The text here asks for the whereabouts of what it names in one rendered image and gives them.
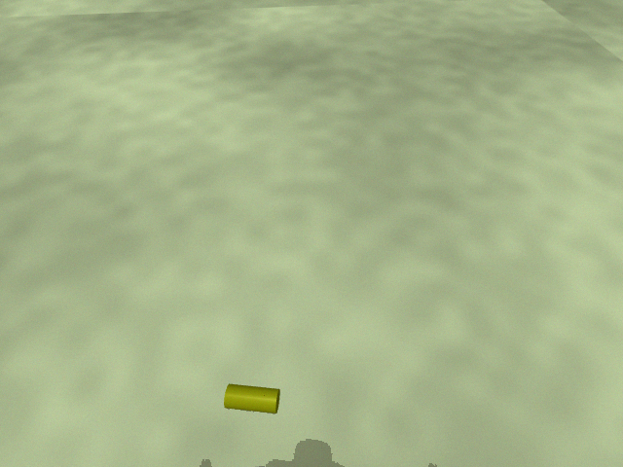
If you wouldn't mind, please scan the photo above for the can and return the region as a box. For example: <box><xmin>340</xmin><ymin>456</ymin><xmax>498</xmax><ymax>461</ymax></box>
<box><xmin>224</xmin><ymin>384</ymin><xmax>280</xmax><ymax>413</ymax></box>

